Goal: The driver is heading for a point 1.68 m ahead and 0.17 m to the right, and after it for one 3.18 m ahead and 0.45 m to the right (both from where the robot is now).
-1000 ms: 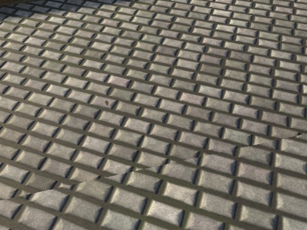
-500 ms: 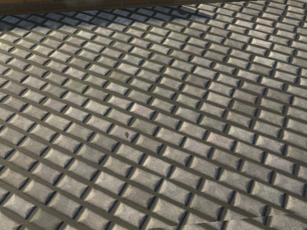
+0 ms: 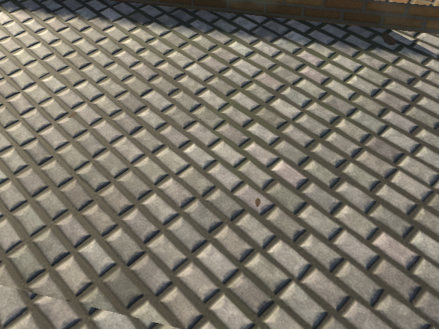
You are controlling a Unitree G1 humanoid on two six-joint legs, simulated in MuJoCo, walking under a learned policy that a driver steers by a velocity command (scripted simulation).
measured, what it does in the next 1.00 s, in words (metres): walks ahead: left foot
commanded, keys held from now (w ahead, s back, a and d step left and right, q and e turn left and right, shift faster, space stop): no key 0.54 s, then w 0.46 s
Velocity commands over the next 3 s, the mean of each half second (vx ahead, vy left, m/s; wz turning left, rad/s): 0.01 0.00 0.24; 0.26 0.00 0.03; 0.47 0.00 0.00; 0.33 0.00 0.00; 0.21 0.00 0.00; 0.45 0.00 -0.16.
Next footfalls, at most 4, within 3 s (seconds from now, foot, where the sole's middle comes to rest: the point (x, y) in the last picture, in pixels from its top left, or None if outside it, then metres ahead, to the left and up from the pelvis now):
0.34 left None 0.04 0.14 -0.79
1.24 left None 0.37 0.15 -0.79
1.76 right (258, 271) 0.74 -0.04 -0.96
2.10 left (193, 255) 0.80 0.20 -0.96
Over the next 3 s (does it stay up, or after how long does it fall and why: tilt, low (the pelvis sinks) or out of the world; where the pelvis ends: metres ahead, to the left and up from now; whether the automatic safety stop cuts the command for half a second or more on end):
stays up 1.00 0.17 -0.18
